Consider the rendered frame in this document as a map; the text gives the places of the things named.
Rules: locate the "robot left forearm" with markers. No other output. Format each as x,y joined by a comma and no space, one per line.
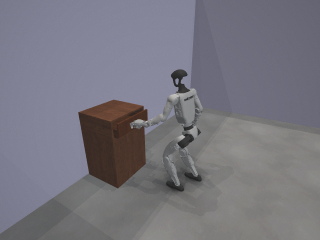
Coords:
155,121

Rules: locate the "right robot foot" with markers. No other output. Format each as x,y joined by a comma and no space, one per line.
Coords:
191,176

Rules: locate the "drawer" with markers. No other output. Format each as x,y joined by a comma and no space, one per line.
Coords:
122,126

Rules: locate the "left robot hand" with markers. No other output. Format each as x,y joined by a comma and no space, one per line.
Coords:
137,123

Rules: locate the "left robot upper arm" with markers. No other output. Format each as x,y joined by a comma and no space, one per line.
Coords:
171,101

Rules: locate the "robot right forearm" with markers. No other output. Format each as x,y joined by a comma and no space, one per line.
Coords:
196,117

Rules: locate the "robot left shin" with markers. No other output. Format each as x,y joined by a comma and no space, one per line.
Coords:
171,170

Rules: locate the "right robot upper arm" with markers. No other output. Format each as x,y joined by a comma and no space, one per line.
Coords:
197,102

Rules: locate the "cabinet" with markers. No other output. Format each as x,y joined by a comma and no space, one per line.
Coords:
110,159

